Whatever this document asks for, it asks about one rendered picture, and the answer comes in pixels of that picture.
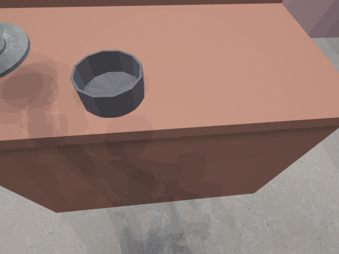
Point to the lid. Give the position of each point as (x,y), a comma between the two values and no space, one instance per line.
(14,47)

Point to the table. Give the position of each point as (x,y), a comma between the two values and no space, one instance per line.
(235,91)

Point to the pot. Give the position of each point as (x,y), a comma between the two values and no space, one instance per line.
(110,83)

